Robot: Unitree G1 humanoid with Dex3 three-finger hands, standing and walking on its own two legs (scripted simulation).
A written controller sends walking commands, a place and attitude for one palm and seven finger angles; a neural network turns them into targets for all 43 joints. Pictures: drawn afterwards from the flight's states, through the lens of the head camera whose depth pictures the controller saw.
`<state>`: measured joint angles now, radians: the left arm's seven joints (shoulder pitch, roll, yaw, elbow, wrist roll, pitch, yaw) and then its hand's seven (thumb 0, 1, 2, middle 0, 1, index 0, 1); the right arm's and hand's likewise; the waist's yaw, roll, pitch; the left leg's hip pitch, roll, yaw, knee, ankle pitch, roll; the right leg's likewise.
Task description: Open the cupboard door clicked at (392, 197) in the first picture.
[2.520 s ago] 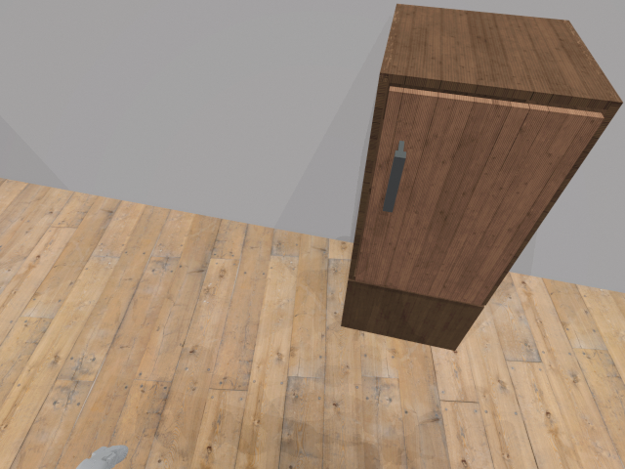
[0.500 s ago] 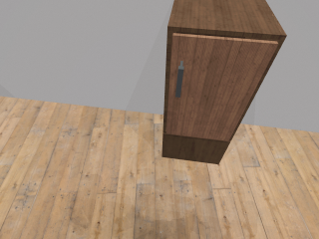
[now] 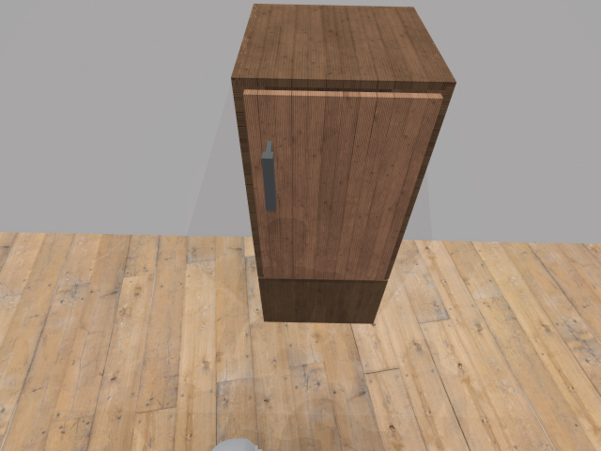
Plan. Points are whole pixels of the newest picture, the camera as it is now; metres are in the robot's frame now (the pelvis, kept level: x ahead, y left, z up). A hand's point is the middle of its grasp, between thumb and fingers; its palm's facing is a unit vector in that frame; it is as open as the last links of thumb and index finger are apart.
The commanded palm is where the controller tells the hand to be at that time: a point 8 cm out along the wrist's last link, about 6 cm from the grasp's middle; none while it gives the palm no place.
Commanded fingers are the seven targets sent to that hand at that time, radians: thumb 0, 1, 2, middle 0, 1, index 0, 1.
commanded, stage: take the last steps up to it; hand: left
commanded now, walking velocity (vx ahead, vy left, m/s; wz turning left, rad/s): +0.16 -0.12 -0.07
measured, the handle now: (270, 176) +0.63 +0.10 -0.02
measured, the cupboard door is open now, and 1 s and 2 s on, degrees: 0 0 0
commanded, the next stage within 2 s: come to a stop and stand still in 0.04 s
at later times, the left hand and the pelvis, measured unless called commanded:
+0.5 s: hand out of the picture +0.16 +0.20 -0.18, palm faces -0.01 -0.98 -0.21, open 7.4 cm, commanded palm none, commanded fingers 0.00 0.90 0.90 -0.20 -0.30 -0.20 -0.30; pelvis +0.08 +0.00 +0.00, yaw -3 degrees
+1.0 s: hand out of the picture +0.10 +0.10 -0.18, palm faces +0.02 -0.98 -0.20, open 7.3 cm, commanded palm none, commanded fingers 0.00 0.90 0.90 -0.20 -0.30 -0.20 -0.30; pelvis +0.05 -0.07 -0.01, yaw -1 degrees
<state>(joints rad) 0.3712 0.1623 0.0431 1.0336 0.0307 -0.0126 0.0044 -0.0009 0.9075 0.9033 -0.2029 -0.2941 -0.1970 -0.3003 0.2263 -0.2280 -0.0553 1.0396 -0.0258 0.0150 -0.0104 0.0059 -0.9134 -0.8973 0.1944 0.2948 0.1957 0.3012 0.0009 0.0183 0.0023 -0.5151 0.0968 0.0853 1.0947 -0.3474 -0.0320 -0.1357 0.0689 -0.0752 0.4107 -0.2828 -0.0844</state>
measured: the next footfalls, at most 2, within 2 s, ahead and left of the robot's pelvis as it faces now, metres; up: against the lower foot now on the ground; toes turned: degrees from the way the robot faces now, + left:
left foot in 0.22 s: +0.16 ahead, +0.10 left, +0.00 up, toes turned +6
right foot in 0.68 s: +0.10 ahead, -0.17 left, +0.00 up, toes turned -6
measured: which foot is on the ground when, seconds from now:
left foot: up 0.00-0.20, down 0.22-0.68, up 0.70-0.98, down 1.00-1.00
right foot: down 0.00-0.24, up 0.26-0.66, down 0.68-1.00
